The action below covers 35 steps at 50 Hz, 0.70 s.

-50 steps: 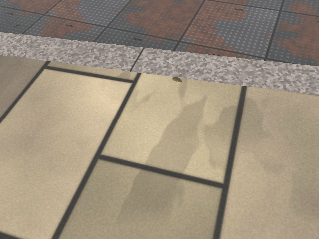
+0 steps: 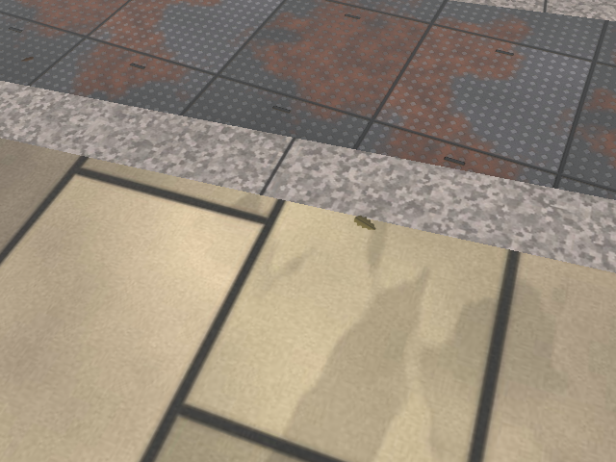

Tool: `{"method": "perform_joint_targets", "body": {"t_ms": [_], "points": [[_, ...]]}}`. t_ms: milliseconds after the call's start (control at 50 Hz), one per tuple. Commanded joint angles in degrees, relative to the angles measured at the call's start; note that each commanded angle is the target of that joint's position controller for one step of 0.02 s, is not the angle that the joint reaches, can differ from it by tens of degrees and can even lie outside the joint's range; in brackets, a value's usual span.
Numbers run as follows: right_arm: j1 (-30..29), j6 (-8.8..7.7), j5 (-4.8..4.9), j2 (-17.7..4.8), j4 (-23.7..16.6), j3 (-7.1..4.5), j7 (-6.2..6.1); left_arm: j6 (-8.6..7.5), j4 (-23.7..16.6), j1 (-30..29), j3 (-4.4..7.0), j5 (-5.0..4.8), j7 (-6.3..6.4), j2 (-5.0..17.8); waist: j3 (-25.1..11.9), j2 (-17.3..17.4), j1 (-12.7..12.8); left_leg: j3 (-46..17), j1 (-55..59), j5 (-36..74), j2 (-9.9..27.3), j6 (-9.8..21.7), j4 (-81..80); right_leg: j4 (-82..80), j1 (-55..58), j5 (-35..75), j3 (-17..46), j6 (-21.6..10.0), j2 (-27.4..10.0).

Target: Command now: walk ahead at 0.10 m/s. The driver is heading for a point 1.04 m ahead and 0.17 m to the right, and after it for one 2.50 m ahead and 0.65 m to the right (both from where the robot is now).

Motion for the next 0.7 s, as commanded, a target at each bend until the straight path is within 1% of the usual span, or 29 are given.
{"method": "perform_joint_targets", "body": {"t_ms": [20, 60, 100, 120, 140, 160, 180, 200, 220, 240, 260, 280, 300, 320, 360, 400, 520, 700], "points": [[8.9, 1.6, -0.15, -1.5, 1.9, 0.0, -0.46, -0.46, -1.5, 0.5, 0.94, 0.32, 0.2, 6.6, -8.0, -7.2, -2.2, 1.3, 10.6, 2.2, 0.7, -0.1, -8.1, -7.9, -2.3, 19.6, 8.6, -6.3, -14.2], [6.2, 2.15, -0.09, -2.0, 2.1, 0.05, -0.73, 0.48, -0.5, 2.1, 1.12, 0.38, 0.33, 7.2, -7.1, -7.8, -0.7, 2.0, 11.2, 2.8, 0.5, -0.1, -11.9, -9.6, -3.2, 3.7, 10.6, -6.1, -14.1], [4.1, 2.19, 0.13, -2.1, 2.2, 0.18, -0.89, 1.39, 0.2, 2.8, 1.2, 0.36, 0.54, 7.3, -5.0, -7.4, 0.0, 2.2, 11.7, 2.7, 0.3, 0.0, -15.4, -10.7, -4.7, -8.4, 13.2, -6.2, -14.6], [3.7, 2.04, 0.22, -1.8, 2.6, 0.31, -1.0, 1.77, 0.5, 2.8, 1.13, 0.29, 0.7, 7.0, -4.1, -6.8, 0.0, 2.4, 12.5, 2.8, 0.2, 0.1, -17.8, -10.6, -5.2, -11.4, 14.2, -6.0, -14.8], [4.2, 1.77, 0.26, -1.2, 3.3, 0.53, -1.15, 2.09, 0.7, 2.3, 0.99, 0.1, 0.89, 6.7, -3.4, -5.7, -0.5, 2.7, 14.6, 4.3, 0.0, 0.5, -21.8, -9.7, -6.1, -13.3, 14.5, -5.5, -14.6], [5.0, 1.38, 0.2, -0.6, 4.0, 0.78, -1.36, 2.26, 0.8, 2.0, 0.76, -0.15, 1.08, 6.2, -2.9, -4.6, -1.1, 2.6, 17.6, 6.6, 0.0, 1.0, -27.3, -8.6, -7.2, -14.8, 14.5, -4.2, -14.0], [5.4, 0.86, 0.04, -1.0, 4.4, 0.94, -1.63, 2.26, 1.4, 3.2, 0.53, -0.07, 1.15, 5.5, -2.3, -2.9, -1.0, 0.2, 19.8, 9.1, 1.6, 1.4, -32.7, -7.8, -8.0, -15.5, 14.8, -2.1, -13.2], [6.7, 0.12, -0.42, -2.6, 4.8, 0.87, -1.92, 2.11, 1.4, 4.1, 0.27, -0.08, 1.05, 4.4, -2.5, -0.3, -0.4, -5.3, 21.4, 11.2, 6.4, 2.2, -36.0, -5.0, -8.2, -14.2, 13.8, 0.0, -11.5], [3.7, -0.15, 0.55, -4.9, 5.2, 0.5, -1.95, 2.23, 2.2, 7.8, -0.03, -1.05, 0.79, 1.9, -0.6, 6.9, 3.4, -9.3, 14.9, 9.6, 8.8, 4.1, -37.6, -3.8, -5.4, -11.5, 8.6, 1.7, -5.8], [2.6, -0.55, 1.11, -1.7, 5.4, 1.26, -1.57, 2.47, 3.7, 7.3, -0.03, -0.68, 0.87, 2.5, -1.2, 5.4, 2.7, -9.3, 9.2, 6.1, 8.9, 3.9, -39.7, -2.5, 2.6, -7.8, 7.5, 2.4, -5.2], [2.1, -0.94, 1.33, -0.9, 5.5, 1.51, -1.42, 2.54, 4.1, 6.9, 0.16, -0.5, 0.92, 3.0, -1.3, 4.0, 2.8, -7.6, 7.6, 5.2, 7.3, 2.8, -40.0, -2.3, 6.0, -5.1, 8.2, 2.5, -6.0], [1.8, -1.01, 1.47, -1.4, 5.8, 1.33, -1.49, 2.55, 4.6, 6.8, 0.2, -0.41, 0.97, 3.4, -1.7, 3.1, 2.7, -6.1, 8.2, 6.3, 5.9, 2.0, -39.6, -2.4, 7.1, -3.8, 8.7, 2.4, -6.6], [2.4, -1.02, 1.56, -1.5, 6.3, 1.29, -1.7, 2.56, 4.9, 6.5, 0.4, -0.26, 1.0, 4.1, -1.9, 2.5, 2.3, -5.1, 9.6, 8.0, 5.0, 1.7, -38.9, -2.6, 6.6, -3.6, 9.2, 2.1, -7.2], [3.1, -1.0, 1.61, -1.3, 6.8, 1.26, -1.8, 2.48, 5.2, 6.4, 0.27, -0.15, 1.04, 3.8, -2.1, 1.7, 2.1, -4.5, 11.4, 9.6, 4.7, 1.7, -38.3, -3.0, 5.7, -3.5, 9.6, 2.0, -7.6], [4.1, -0.81, 1.46, -0.6, 7.6, 1.32, -1.78, 2.34, 6.2, 6.2, -0.05, -0.32, 1.27, 2.8, -2.1, -0.3, 1.5, -4.2, 13.5, 11.4, 4.7, 2.0, -37.5, -3.6, 4.2, -3.6, 9.6, 2.1, -7.8], [4.6, -0.67, 1.33, -0.3, 8.2, 1.35, -1.78, 2.34, 6.9, 5.9, -0.19, -0.37, 1.51, 2.3, -1.9, -1.2, 1.2, -4.0, 14.1, 12.0, 4.7, 2.2, -37.3, -3.9, 4.1, -3.5, 9.6, 2.3, -7.8], [5.3, -0.53, 1.32, 0.3, 9.9, 1.53, -1.97, 2.51, 9.0, 6.3, -0.43, -0.38, 1.95, 1.4, -1.8, -1.6, 1.0, -3.6, 14.5, 13.1, 4.6, 2.1, -37.3, -3.8, 5.1, -2.1, 9.6, 2.4, -8.0], [6.5, -0.28, 1.27, 1.5, 11.7, 1.9, -2.2, 2.71, 11.2, 7.1, -0.63, -0.39, 2.28, 0.6, -1.1, -1.4, 1.0, -3.2, 14.8, 13.3, 4.4, 2.0, -37.4, -3.7, 5.4, -1.5, 9.8, 2.3, -8.3]]}}
Velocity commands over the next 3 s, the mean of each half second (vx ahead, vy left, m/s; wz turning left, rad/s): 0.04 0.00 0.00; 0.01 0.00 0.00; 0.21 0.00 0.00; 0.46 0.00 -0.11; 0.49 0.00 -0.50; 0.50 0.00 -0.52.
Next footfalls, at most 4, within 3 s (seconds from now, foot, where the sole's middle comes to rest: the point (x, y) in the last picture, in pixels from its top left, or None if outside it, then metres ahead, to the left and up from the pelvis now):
0.20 left None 0.08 0.13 -0.78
1.44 left None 0.15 0.14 -0.78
1.90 right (349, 437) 0.50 -0.03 -0.78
2.44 left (305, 294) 0.86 0.07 -0.78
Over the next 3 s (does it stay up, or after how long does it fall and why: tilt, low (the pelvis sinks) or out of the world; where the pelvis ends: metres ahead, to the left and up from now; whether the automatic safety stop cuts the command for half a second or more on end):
stays up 0.91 -0.12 -0.02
